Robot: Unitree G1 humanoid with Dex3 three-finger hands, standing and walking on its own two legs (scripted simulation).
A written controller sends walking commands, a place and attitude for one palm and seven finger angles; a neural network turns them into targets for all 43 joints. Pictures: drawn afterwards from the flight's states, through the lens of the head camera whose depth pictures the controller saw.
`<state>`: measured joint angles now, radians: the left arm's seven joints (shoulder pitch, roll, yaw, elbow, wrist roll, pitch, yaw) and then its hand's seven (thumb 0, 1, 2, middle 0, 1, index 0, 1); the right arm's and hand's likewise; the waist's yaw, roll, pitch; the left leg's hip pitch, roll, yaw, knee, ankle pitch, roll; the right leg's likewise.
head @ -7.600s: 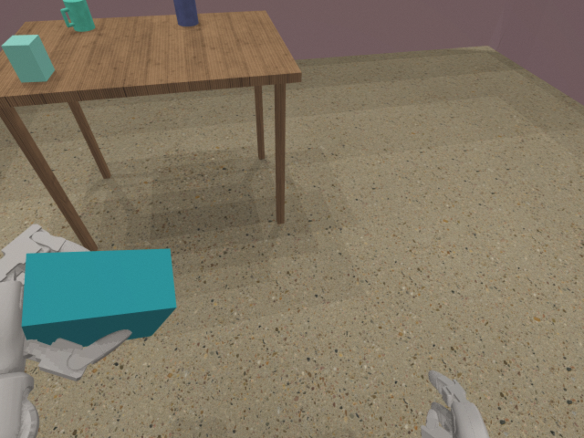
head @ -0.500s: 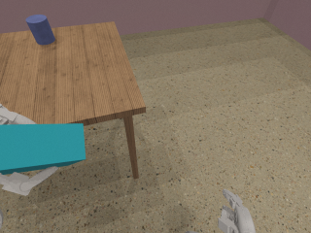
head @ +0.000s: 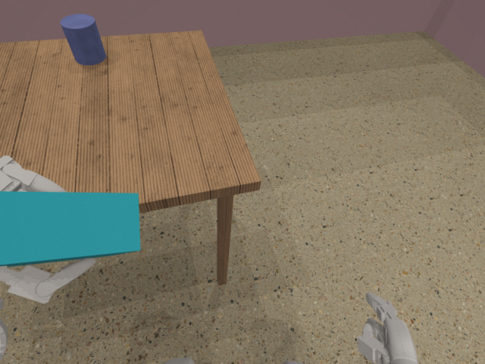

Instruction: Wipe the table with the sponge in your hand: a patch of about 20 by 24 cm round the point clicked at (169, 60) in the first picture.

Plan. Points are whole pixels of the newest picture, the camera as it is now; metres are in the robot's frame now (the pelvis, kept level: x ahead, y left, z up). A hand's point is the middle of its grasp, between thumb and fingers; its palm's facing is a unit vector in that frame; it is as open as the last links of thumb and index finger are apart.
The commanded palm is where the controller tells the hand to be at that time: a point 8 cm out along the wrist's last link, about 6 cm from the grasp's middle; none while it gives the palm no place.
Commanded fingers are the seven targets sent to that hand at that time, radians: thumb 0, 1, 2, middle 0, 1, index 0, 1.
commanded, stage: come to a stop and stand still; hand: left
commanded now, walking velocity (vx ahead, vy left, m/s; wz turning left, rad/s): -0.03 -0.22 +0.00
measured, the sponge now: (86, 230) +0.24 +0.21 +0.15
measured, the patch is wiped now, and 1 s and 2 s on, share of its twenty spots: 0.00 0.00 0.00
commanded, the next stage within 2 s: look again from close up in 0.92 s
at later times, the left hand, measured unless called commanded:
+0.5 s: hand (67, 263) +0.19 +0.21 +0.17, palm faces +0.35 -0.84 -0.41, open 10.4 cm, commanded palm +0.14 +0.25 +0.19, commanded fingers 0.00 0.10 1.30 -1.20 -1.60 -1.20 -1.60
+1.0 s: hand (52, 297) +0.16 +0.21 +0.16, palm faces +0.36 -0.84 -0.40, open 10.4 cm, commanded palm +0.11 +0.25 +0.19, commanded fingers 0.00 0.10 1.30 -1.20 -1.60 -1.20 -1.60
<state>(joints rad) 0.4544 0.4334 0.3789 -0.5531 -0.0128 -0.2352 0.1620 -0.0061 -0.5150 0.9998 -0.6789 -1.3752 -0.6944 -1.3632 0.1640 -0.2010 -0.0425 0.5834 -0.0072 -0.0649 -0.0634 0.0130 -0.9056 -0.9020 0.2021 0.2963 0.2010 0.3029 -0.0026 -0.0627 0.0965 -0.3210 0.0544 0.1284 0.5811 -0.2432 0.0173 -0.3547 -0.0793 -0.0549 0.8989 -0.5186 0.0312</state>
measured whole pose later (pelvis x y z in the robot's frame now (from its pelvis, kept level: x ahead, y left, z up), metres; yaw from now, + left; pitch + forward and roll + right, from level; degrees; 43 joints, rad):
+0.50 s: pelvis -0.02 -0.02 +0.00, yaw -1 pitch -1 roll +0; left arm 0.50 0.36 0.32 -0.50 -0.04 -0.15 0.15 -0.01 -0.52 1.00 -0.68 -1.37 -0.70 -1.36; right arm 0.22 -0.22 0.02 0.63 0.00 -0.05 -0.07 0.01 -0.90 -0.90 0.21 0.30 0.21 0.30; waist -0.01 0.02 0.03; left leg -0.28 0.03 0.04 0.59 -0.30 -0.02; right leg -0.26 0.03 -0.13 0.52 -0.26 -0.07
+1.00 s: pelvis -0.06 -0.03 +0.01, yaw -2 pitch -1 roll +0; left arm 0.48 0.36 0.29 -0.45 -0.03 -0.15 0.16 -0.01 -0.52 1.00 -0.68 -1.37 -0.70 -1.36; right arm 0.24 -0.20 0.04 0.62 -0.02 -0.06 -0.07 0.01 -0.90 -0.90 0.21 0.30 0.21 0.30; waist 0.01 0.02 0.02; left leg -0.26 0.02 0.02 0.50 -0.21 0.00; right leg -0.25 0.04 -0.12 0.44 -0.18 -0.06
